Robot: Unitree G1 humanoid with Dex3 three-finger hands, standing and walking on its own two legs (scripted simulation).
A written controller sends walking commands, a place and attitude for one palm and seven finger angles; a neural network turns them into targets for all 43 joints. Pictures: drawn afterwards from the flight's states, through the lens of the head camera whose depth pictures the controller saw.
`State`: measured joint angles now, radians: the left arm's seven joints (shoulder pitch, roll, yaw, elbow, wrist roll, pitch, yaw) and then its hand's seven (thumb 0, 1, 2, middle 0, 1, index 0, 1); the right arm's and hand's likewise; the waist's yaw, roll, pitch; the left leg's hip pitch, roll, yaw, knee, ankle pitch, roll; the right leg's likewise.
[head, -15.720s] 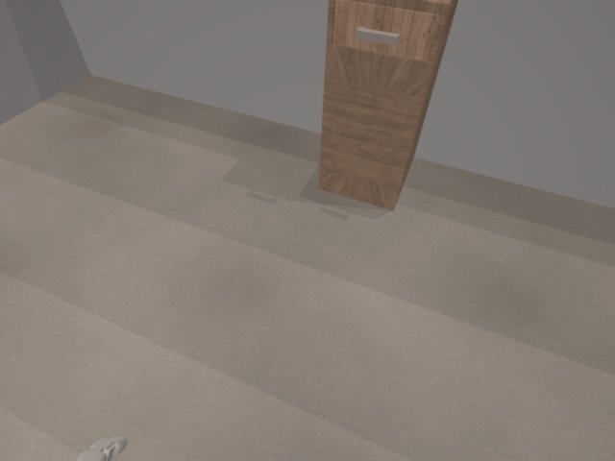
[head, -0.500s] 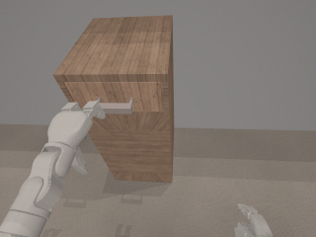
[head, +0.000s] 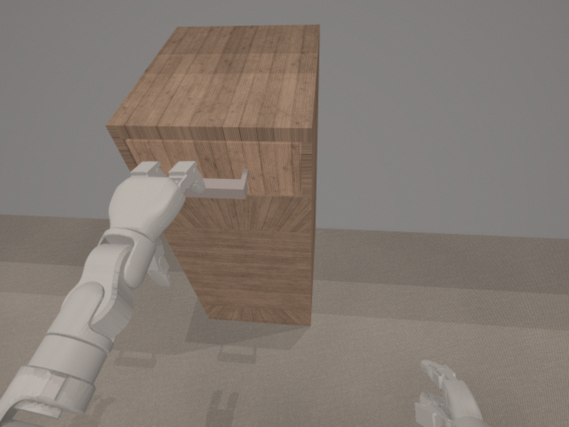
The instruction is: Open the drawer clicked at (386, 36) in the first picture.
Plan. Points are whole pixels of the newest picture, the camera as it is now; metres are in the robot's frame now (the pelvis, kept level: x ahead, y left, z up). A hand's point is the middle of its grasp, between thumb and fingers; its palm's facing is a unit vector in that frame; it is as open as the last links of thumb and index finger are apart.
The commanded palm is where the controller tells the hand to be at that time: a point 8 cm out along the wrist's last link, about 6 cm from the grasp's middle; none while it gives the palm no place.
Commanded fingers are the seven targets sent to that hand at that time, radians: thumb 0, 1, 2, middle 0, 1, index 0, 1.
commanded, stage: move the hooked fingers above the handle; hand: left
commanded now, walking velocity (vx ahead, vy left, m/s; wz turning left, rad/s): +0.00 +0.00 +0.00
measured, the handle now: (213, 180) +0.54 +0.22 +0.00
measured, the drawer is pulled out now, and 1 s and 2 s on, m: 0.00 0.00 0.00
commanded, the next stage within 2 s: none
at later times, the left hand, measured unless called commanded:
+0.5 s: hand (183, 197) +0.41 +0.22 +0.09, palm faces +0.03 -0.06 -1.00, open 13.8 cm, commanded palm +0.39 +0.23 +0.14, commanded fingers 0.00 -0.50 0.30 -0.30 -1.20 -0.30 -1.20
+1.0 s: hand (191, 178) +0.47 +0.22 +0.07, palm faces -0.02 -0.02 -1.00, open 13.8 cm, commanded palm +0.45 +0.23 +0.13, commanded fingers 0.00 -0.50 0.30 -0.30 -1.20 -0.30 -1.20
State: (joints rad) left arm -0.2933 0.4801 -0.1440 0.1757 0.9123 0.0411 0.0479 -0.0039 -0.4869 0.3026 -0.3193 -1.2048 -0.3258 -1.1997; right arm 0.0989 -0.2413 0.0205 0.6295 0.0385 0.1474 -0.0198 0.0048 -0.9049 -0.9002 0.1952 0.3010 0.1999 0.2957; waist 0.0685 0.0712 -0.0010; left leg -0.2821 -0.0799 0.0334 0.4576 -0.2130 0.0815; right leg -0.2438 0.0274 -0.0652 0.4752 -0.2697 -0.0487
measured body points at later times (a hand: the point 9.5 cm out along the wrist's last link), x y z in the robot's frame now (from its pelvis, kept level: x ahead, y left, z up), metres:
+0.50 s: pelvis +0.01 -0.01 +0.00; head +0.06 -0.04 +0.44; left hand +0.41 +0.22 +0.14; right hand +0.14 -0.27 -0.13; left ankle +0.01 +0.06 -0.74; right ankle -0.01 -0.09 -0.74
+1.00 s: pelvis +0.02 -0.02 -0.01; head +0.08 -0.04 +0.44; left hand +0.46 +0.22 +0.13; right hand +0.11 -0.29 -0.15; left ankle +0.01 +0.06 -0.74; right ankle -0.01 -0.09 -0.74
